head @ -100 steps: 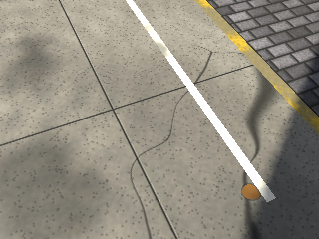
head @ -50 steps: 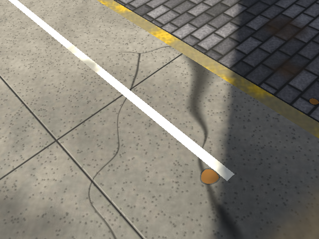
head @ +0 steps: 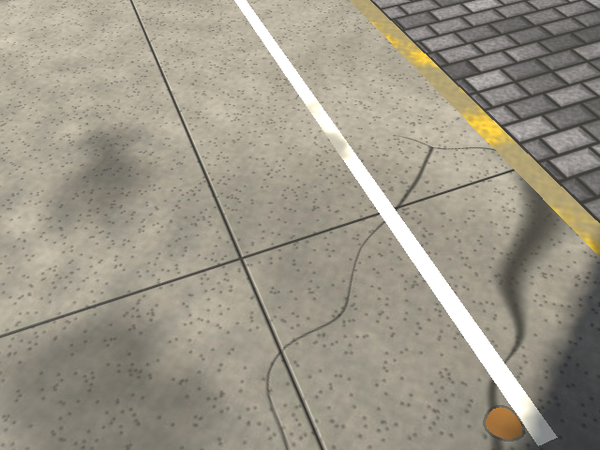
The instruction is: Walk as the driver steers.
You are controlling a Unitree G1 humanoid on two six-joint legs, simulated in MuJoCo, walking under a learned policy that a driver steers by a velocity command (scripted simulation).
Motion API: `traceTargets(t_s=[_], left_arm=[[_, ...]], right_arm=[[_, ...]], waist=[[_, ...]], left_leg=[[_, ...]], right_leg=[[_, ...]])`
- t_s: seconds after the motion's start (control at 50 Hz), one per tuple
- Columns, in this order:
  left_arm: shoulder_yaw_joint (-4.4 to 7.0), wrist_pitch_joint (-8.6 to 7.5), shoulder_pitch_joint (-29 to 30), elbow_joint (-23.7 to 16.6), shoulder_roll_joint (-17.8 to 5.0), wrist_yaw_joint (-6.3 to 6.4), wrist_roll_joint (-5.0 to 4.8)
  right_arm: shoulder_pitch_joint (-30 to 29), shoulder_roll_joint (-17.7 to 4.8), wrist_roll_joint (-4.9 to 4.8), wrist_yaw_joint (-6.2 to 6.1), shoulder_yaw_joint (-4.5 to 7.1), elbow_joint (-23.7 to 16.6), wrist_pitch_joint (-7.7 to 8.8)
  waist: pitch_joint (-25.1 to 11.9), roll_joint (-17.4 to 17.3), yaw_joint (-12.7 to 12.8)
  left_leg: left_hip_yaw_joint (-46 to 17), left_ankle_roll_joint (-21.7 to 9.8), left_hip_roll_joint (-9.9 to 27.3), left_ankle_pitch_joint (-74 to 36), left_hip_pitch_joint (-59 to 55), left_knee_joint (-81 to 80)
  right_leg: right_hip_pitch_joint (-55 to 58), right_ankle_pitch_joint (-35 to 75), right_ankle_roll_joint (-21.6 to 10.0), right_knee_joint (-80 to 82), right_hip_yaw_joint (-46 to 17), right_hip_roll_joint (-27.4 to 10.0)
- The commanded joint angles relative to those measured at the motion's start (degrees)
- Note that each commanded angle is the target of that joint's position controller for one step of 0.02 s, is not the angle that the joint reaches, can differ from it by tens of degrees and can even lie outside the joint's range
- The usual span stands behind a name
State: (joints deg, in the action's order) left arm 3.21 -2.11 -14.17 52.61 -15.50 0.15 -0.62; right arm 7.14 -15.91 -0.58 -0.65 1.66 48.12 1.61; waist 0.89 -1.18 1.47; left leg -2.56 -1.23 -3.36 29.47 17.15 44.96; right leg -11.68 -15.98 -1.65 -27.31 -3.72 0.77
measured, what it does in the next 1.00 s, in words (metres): walks ahead: left foot, then right foot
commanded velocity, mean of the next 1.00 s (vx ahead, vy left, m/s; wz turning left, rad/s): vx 0.44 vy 0.00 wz -0.19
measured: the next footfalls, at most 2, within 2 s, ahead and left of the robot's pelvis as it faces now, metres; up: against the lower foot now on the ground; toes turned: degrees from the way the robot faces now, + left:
left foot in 0.20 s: +0.14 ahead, +0.14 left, +0.00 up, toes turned -9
right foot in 0.66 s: +0.39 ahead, -0.20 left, +0.00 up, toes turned -22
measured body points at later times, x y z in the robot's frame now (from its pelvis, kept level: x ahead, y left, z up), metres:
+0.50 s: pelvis +0.17 +0.01 +0.00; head +0.20 +0.01 +0.45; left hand +0.42 +0.21 -0.10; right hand +0.10 -0.26 -0.12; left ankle +0.10 +0.14 -0.74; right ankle +0.26 -0.18 -0.68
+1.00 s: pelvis +0.42 -0.13 +0.00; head +0.44 -0.13 +0.45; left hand +0.54 +0.13 -0.12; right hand +0.49 -0.42 -0.11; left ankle +0.62 +0.01 -0.67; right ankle +0.35 -0.19 -0.74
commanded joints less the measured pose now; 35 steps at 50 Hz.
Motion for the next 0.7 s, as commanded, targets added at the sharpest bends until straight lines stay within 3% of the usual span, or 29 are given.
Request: traceTargets(t_s=[0.02, 0.06, 0.1, 0.14, 0.18, 0.2, 0.22, 0.24, 0.26, 0.28, 0.32, 0.38, 0.44, 0.5, 0.58, 0.62, 0.64, 0.66, 0.68, 0.7], left_arm=[[2.47, -2.05, -1.3, -2.7, -11.5, 0.82, -0.82], [2.57, -1.46, -1.3, -3.2, -10.7, 1.45, -1.24], [3.04, -0.72, -0.6, -4.5, -11.5, 1.86, -1.19], [3.29, -0.05, -0.2, -5.7, -11.9, 1.87, -1.17], [2.71, 0.21, -0.3, -6.7, -9.5, 1.72, -0.91], [1.93, 0.02, 0.5, -7.4, -6.7, 1.51, -0.74], [0.42, -0.35, 0.9, -9.1, -1.2, 1.19, -0.55], [0.41, -1.28, 0.9, -12.7, -1.8, 1.25, -1.69], [1.44, -1.64, -0.8, -11.9, -6.6, 1.11, -2.20], [2.10, -1.56, -1.0, -10.7, -8.5, 0.75, -2.06], [2.08, -1.49, -0.5, -10.1, -6.9, 0.31, -1.37], [1.48, -1.36, 2.4, -12.0, -4.5, -0.87, -1.17], [0.68, -1.31, 7.0, -15.5, -3.2, -1.56, -1.01], [-0.62, -1.63, 12.7, -18.3, -1.2, -2.53, -0.59], [-0.53, -1.80, 16.4, -21.0, -2.9, -3.66, -0.68], [0.86, -1.70, 12.3, -20.6, -6.0, -3.62, -0.45], [2.16, -1.49, 4.8, -18.6, -8.2, -3.22, -0.42], [3.62, -1.07, -4.1, -16.1, -10.9, -2.22, -0.31], [4.76, -0.47, -12.5, -14.1, -16.1, -0.89, 0.74], [3.93, -0.70, -11.4, -14.9, -15.7, -0.95, 1.02]], right_arm=[[-6.2, -8.5, -0.51, 0.50, 2.86, -5.7, 3.27], [-7.4, -6.0, -0.05, 1.35, 2.39, -5.8, 4.61], [-7.1, -4.0, -0.21, 1.85, 1.84, -5.5, 5.10], [-4.2, -4.9, -1.07, 1.67, 2.28, -4.7, 5.02], [1.2, -6.7, -1.45, 0.91, 3.20, -3.1, 4.61], [6.8, -8.3, -1.50, 0.25, 3.88, -2.1, 4.51], [13.9, -12.6, -0.27, -0.57, 4.91, -1.3, 4.35], [15.8, -17.4, 1.20, 0.26, 5.86, -0.2, 4.15], [10.8, -13.1, 1.21, 0.50, 4.68, -1.8, 4.62], [8.3, -9.2, 0.56, 0.47, 3.75, -2.4, 4.95], [6.0, -7.1, 0.74, 0.44, 3.07, -2.5, 4.96], [7.7, -7.0, 1.35, 0.25, 3.05, -2.0, 5.04], [8.6, -8.2, 1.12, 0.07, 3.32, -1.4, 4.72], [11.0, -9.2, 0.45, 0.09, 3.39, -0.3, 4.38], [14.4, -10.8, -1.05, 0.46, 3.79, 1.7, 3.45], [14.5, -12.5, -1.03, 0.22, 4.14, 2.1, 2.79], [14.2, -12.7, -1.11, 0.05, 3.95, 2.5, 2.31], [14.4, -11.7, -1.02, -0.15, 3.29, 2.3, 2.34], [16.7, -6.3, 0.45, 0.24, 1.59, 0.2, 2.91], [21.7, -3.4, -0.57, 0.93, 0.46, 1.1, 4.23]], waist=[[4.2, 10.5, 0.4], [2.1, 9.6, 0.7], [0.4, 10.4, 0.3], [-0.7, 10.5, -1.3], [-1.7, 8.9, -4.0], [-3.2, 7.2, -6.6], [-7.1, -4.3, -8.9], [-6.0, -15.3, -7.3], [-0.9, -10.7, -5.1], [2.5, -8.2, -4.3], [4.1, -5.9, -3.4], [3.1, -4.7, -4.2], [4.1, -2.9, -4.9], [5.4, -2.1, -6.4], [5.7, -2.2, -5.0], [0.9, -4.9, -0.9], [-3.8, -5.0, 3.9], [-8.7, -4.5, 8.5], [-17.9, 6.5, 8.6], [-28.6, 13.7, 5.2]], left_leg=[[-2.4, 0.0, 4.4, -1.8, 18.2, 5.3], [0.1, 1.1, 3.2, -6.5, 13.5, -3.0], [2.0, 2.2, 1.3, -9.7, 5.4, -10.5], [2.8, 2.9, 0.3, -16.5, -3.4, -17.5], [2.6, 2.9, 1.3, -20.3, -13.6, -21.7], [-0.3, 1.8, 5.2, -18.3, -21.5, -22.3], [-15.5, -2.6, 17.5, -5.4, -30.5, -27.4], [-37.5, -9.8, 28.0, 11.2, -28.4, -35.2], [-36.3, -10.9, 27.8, 15.0, -24.0, -36.2], [-28.4, -9.0, 24.4, 9.1, -21.7, -35.8], [-16.3, -6.9, 20.4, -7.2, -19.3, -36.3], [-5.0, -6.6, 17.3, -23.1, -17.6, -36.9], [0.9, -7.6, 17.0, -29.5, -16.7, -37.9], [5.1, -7.9, 16.7, -32.1, -14.5, -38.7], [6.6, -7.7, 19.6, -42.5, -20.1, -36.2], [8.1, -6.5, 20.1, -63.4, -23.1, -28.0], [9.3, -5.4, 19.0, -70.4, -21.0, -18.7], [9.5, -3.6, 16.7, -65.5, -12.3, -7.0], [9.8, -1.2, 10.5, -31.9, 6.5, 14.8], [-0.9, 0.3, 1.9, 4.4, 16.8, 30.5]], right_leg=[[8.0, -16.9, -12.1, 19.3, -27.4, -16.2], [7.4, -9.7, -10.2, 18.1, -21.0, -12.0], [3.0, -5.6, -9.7, 16.6, -17.3, -9.1], [-2.0, -5.4, -9.1, 15.0, -17.4, -8.3], [-8.2, -7.5, -6.6, 11.0, -17.6, -6.4], [-14.2, -10.2, -4.3, 4.7, -15.9, -4.3], [-23.0, -14.0, -0.5, -13.3, -8.6, 1.1], [-32.3, -18.7, -0.1, -26.4, -4.7, 2.4], [-35.3, -14.9, -0.5, -34.6, -6.5, -2.5], [-36.1, -9.6, -0.8, -36.7, -6.2, -3.8], [-35.4, -1.9, -0.4, -36.6, -5.3, -6.0], [-34.1, 5.1, 1.0, -35.5, -2.4, -6.9], [-33.9, 10.3, 2.5, -26.3, -0.5, -6.9], [-28.4, 15.0, 1.8, -14.9, 3.3, -5.6], [-24.5, 11.8, -1.8, -7.1, 5.5, -3.3], [-15.5, 8.3, -4.5, -5.6, 7.6, 0.1], [-4.2, 10.0, -6.3, -3.4, 8.6, 1.8], [11.3, 12.4, -8.0, -3.5, 6.3, 0.3], [32.8, 11.4, -12.4, -5.0, -12.6, -14.5], [38.9, 4.3, -19.9, 4.8, -38.9, -26.2]])
Velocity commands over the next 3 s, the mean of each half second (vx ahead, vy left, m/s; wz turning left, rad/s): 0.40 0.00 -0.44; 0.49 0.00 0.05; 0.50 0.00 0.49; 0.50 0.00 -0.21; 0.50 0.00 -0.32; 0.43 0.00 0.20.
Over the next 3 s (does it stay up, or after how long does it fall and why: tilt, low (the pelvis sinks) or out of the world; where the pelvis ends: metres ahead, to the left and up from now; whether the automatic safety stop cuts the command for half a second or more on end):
stays up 1.51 -0.30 0.01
